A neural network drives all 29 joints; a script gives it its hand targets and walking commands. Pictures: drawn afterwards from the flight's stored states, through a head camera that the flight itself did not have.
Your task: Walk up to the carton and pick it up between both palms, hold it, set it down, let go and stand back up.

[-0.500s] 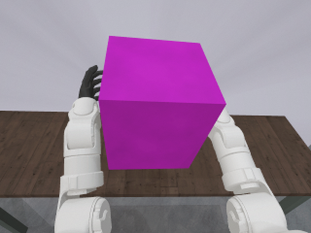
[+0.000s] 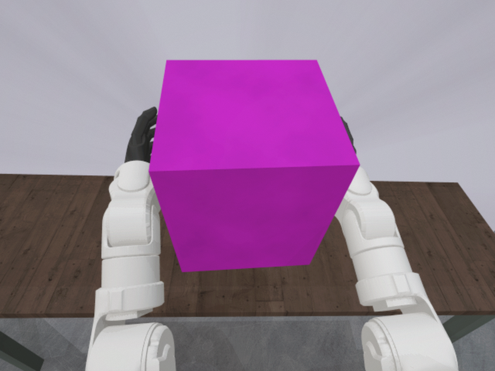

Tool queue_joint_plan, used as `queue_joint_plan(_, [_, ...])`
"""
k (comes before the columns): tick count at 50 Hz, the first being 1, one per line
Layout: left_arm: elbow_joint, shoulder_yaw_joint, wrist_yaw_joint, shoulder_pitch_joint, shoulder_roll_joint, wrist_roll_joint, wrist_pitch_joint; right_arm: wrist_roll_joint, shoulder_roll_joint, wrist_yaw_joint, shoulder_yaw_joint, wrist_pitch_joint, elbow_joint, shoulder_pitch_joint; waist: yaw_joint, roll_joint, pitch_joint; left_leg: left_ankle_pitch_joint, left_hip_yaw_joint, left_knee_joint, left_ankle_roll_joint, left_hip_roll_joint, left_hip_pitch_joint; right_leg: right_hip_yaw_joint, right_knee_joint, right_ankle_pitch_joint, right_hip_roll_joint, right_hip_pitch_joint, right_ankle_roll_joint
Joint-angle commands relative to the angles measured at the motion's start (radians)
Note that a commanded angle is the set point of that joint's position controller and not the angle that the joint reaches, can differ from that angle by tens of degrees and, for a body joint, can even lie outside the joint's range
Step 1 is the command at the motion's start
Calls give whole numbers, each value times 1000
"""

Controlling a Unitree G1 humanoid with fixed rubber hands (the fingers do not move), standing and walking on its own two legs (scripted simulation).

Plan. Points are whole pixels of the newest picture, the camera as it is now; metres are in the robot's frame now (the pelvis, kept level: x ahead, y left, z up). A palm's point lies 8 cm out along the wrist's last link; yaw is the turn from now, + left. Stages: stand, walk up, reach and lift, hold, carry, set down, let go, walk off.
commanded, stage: hold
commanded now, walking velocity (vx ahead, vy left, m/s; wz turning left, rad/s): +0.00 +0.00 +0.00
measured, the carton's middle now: (245, 172) +0.35 +0.01 +0.16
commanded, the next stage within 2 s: none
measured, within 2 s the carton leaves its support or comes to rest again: neither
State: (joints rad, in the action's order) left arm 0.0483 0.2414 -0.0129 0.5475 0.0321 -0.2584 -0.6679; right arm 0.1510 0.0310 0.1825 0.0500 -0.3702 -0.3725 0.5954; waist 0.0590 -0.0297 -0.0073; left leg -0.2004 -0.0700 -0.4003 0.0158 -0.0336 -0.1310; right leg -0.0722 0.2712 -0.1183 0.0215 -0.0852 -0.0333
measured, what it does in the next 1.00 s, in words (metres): stands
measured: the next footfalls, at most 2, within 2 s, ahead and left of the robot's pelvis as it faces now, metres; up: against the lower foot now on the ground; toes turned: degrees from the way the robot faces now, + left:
none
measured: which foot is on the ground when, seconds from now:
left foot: down 0.00-1.00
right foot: down 0.00-1.00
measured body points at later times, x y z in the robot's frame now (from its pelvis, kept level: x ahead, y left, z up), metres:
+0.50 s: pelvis -0.01 +0.00 +0.00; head -0.05 +0.02 +0.45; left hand +0.36 +0.16 +0.19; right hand +0.36 -0.14 +0.17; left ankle +0.02 +0.10 -0.75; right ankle +0.02 -0.14 -0.75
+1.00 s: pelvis +0.00 +0.00 +0.00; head -0.02 +0.03 +0.45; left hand +0.38 +0.16 +0.18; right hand +0.38 -0.14 +0.17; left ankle +0.02 +0.10 -0.75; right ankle +0.02 -0.14 -0.75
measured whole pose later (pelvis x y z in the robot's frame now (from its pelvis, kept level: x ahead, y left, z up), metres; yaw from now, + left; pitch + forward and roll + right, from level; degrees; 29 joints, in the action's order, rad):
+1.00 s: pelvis +0.00 +0.00 +0.00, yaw +0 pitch -4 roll -2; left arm 0.05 0.25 -0.01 0.55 0.03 -0.26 -0.69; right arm 0.15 0.03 0.17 0.05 -0.34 -0.41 0.61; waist 0.06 -0.03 -0.02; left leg -0.20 -0.07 -0.40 0.02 -0.03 -0.13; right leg -0.07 0.27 -0.12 0.02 -0.08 -0.03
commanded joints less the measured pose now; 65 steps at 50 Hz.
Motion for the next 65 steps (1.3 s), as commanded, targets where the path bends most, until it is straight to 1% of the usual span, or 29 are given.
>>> queue_joint_plan(1, [-167, -526, 159, 563, 517, 149, -5, 121, -443, -111, -426, 60, 322, 664, 54, 83, 460, 408, 86, 47, -79, 46, 334, 123, -12, 203, 43, 133, 14])
queue_joint_plan(2, [-169, -545, 160, 556, 537, 155, -8, 115, -442, -117, -410, 63, 304, 660, 65, 94, 460, 409, 87, 49, -89, 38, 346, 125, -15, 178, 45, 111, 21])
queue_joint_plan(5, [-106, -496, 164, 553, 518, 127, -14, 99, -459, -121, -392, 61, 260, 674, 46, 88, 410, 332, 72, 71, -69, 45, 298, 122, -24, 122, 38, 127, 28])
queue_joint_plan(6, [-70, -469, 164, 580, 513, 124, -16, 106, -450, -131, -386, 69, 260, 743, 23, 73, 396, 299, 74, 82, -59, 45, 283, 127, -31, 79, 39, 104, 24])
queue_joint_plan(9, [-105, -502, 167, 580, 528, 150, -4, 105, -481, -124, -395, 78, 313, 727, 48, 50, 461, 322, 71, 72, -55, 51, 295, 123, -14, 161, 40, 151, 18])
queue_joint_plan(12, [-97, -494, 161, 605, 525, 143, 7, 104, -487, -127, -391, 76, 268, 720, 36, 70, 424, 277, 71, 85, -56, 53, 274, 117, -25, 101, 38, 127, 24])
queue_joint_plan(14, [-30, -467, 166, 599, 516, 139, 5, 74, -489, -130, -370, 77, 245, 753, 40, 37, 370, 189, 65, 110, -40, 51, 232, 123, -33, 56, 31, 121, 25])
queue_joint_plan(17, [-27, -466, 169, 623, 508, 139, 6, 56, -483, -139, -348, 84, 215, 751, 48, 46, 374, 138, 63, 125, -34, 52, 214, 121, -33, 27, 24, 113, 27])
queue_joint_plan(19, [7, -445, 166, 627, 516, 115, 6, 58, -490, -145, -346, 93, 211, 788, 25, 50, 359, 95, 60, 133, -26, 50, 203, 126, -34, -22, 26, 108, 29])
queue_joint_plan(20, [13, -440, 167, 626, 514, 117, 8, 46, -498, -146, -334, 88, 165, 751, 37, 37, 341, 62, 54, 143, -26, 50, 183, 130, -35, -29, 26, 115, 30])
queue_joint_plan(25, [9, -448, 169, 627, 526, 119, 5, 39, -482, -152, -325, 117, 216, 812, 36, 30, 358, 53, 59, 150, -22, 42, 188, 131, -35, -40, 24, 112, 30])
queue_joint_plan(28, [27, -416, 171, 627, 500, 102, 7, 42, -482, -152, -330, 115, 201, 811, 20, 23, 347, 23, 49, 157, -9, 49, 182, 133, -39, -54, 22, 116, 24])
queue_joint_plan(30, [15, -443, 170, 591, 517, 120, 8, 43, -491, -149, -344, 124, 252, 810, 29, 9, 380, 64, 48, 143, -9, 48, 191, 132, -29, -3, 25, 132, 24])
queue_joint_plan(32, [21, -433, 171, 585, 498, 111, 7, 31, -481, -145, -337, 116, 197, 761, 35, 17, 354, 66, 45, 143, -11, 52, 195, 132, -38, 3, 19, 118, 25])
queue_joint_plan(35, [-24, -487, 165, 524, 531, 126, -1, 47, -457, -134, -343, 120, 244, 732, 57, 60, 385, 197, 65, 110, -52, 41, 249, 134, -28, 74, 26, 127, 32])
queue_joint_plan(37, [-51, -478, 166, 551, 517, 128, 7, 75, -499, -124, -386, 113, 271, 737, 35, 19, 397, 226, 57, 97, -31, 54, 258, 133, -25, 95, 33, 141, 17])
queue_joint_plan(40, [-70, -480, 168, 526, 494, 121, 2, 82, -477, -118, -405, 109, 292, 729, 35, 27, 430, 266, 61, 81, -32, 54, 276, 131, -21, 135, 33, 157, 14])
queue_joint_plan(42, [-90, -496, 168, 499, 517, 124, 5, 91, -476, -115, -417, 108, 310, 700, 38, 40, 442, 323, 65, 73, -48, 53, 292, 132, -16, 177, 37, 174, 18])
queue_joint_plan(43, [-101, -501, 172, 495, 525, 127, -1, 80, -455, -111, -387, 97, 272, 656, 70, 51, 404, 340, 74, 69, -61, 43, 300, 126, -19, 177, 35, 160, 20])
queue_joint_plan(46, [-147, -515, 170, 509, 512, 138, 6, 108, -479, -107, -427, 98, 318, 659, 51, 66, 453, 385, 70, 50, -58, 56, 323, 128, -9, 221, 39, 171, 10])
queue_joint_plan(48, [-172, -534, 173, 490, 521, 151, 3, 104, -459, -100, -427, 95, 355, 653, 74, 59, 496, 450, 83, 30, -69, 51, 350, 131, -1, 275, 42, 190, 11])
queue_joint_plan(50, [-212, -548, 170, 482, 516, 154, 5, 128, -464, -97, -449, 84, 346, 613, 71, 82, 491, 496, 82, 25, -80, 53, 367, 125, 4, 327, 42, 184, 6])
queue_joint_plan(53, [-200, -523, 169, 521, 509, 147, 5, 125, -471, -102, -455, 76, 354, 653, 49, 65, 485, 449, 80, 33, -68, 56, 351, 126, 3, 276, 42, 180, 4])
queue_joint_plan(55, [-171, -508, 170, 519, 491, 149, 3, 113, -468, -100, -444, 71, 351, 660, 51, 58, 457, 400, 79, 49, -55, 59, 317, 121, -2, 260, 36, 175, 6])
queue_joint_plan(58, [-190, -543, 167, 567, 539, 161, 8, 112, -468, -111, -422, 76, 338, 664, 65, 73, 469, 380, 86, 60, -74, 45, 335, 125, -8, 192, 42, 143, 18])
queue_joint_plan(61, [-136, -482, 172, 569, 495, 122, 4, 98, -483, -117, -412, 73, 282, 659, 40, 56, 422, 315, 68, 78, -51, 58, 287, 121, -16, 169, 36, 165, 13])
queue_joint_plan(63, [-111, -492, 169, 549, 516, 126, -1, 94, -466, -122, -399, 77, 278, 682, 41, 66, 395, 303, 73, 81, -61, 49, 289, 130, -17, 128, 35, 137, 19])
queue_joint_plan(64, [-141, -514, 165, 576, 534, 140, 4, 90, -467, -127, -385, 73, 257, 664, 62, 74, 413, 307, 79, 85, -68, 45, 302, 122, -22, 125, 36, 118, 26])
queue_joint_plan(65, [-137, -496, 168, 568, 515, 132, 4, 83, -473, -128, -384, 73, 248, 651, 51, 63, 393, 305, 72, 84, -63, 45, 298, 126, -19, 135, 33, 128, 19])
